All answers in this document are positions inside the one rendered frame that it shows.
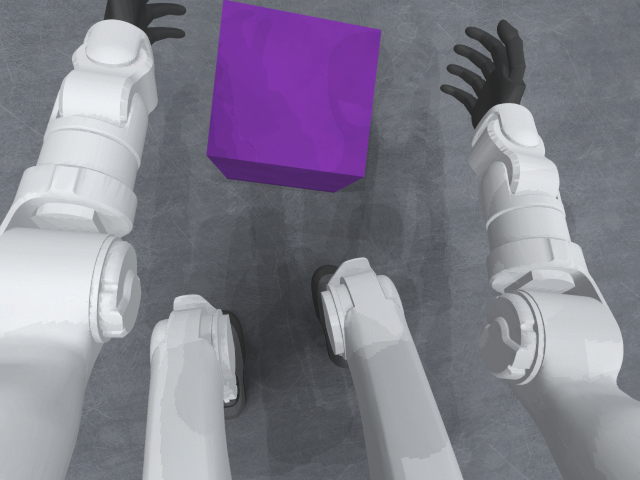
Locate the right robot hand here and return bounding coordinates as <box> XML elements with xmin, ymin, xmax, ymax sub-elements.
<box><xmin>440</xmin><ymin>19</ymin><xmax>526</xmax><ymax>129</ymax></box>

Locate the left robot hand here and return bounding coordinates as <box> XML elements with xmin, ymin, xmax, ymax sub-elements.
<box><xmin>104</xmin><ymin>0</ymin><xmax>186</xmax><ymax>45</ymax></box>

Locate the right robot upper arm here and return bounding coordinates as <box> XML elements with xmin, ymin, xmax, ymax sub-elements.
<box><xmin>479</xmin><ymin>289</ymin><xmax>640</xmax><ymax>480</ymax></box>

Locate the robot left foot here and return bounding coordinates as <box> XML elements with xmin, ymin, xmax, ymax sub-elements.
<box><xmin>221</xmin><ymin>310</ymin><xmax>247</xmax><ymax>420</ymax></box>

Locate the robot right forearm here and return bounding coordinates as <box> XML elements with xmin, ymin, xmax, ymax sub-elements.
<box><xmin>468</xmin><ymin>103</ymin><xmax>623</xmax><ymax>371</ymax></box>

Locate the left robot upper arm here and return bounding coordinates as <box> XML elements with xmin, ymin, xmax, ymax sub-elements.
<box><xmin>0</xmin><ymin>227</ymin><xmax>141</xmax><ymax>480</ymax></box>

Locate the carton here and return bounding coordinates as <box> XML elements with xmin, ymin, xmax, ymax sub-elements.
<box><xmin>206</xmin><ymin>0</ymin><xmax>381</xmax><ymax>193</ymax></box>

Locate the robot right thigh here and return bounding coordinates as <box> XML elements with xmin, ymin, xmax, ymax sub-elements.
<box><xmin>321</xmin><ymin>270</ymin><xmax>464</xmax><ymax>480</ymax></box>

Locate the robot left forearm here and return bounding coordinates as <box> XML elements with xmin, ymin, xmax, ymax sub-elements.
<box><xmin>0</xmin><ymin>20</ymin><xmax>158</xmax><ymax>238</ymax></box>

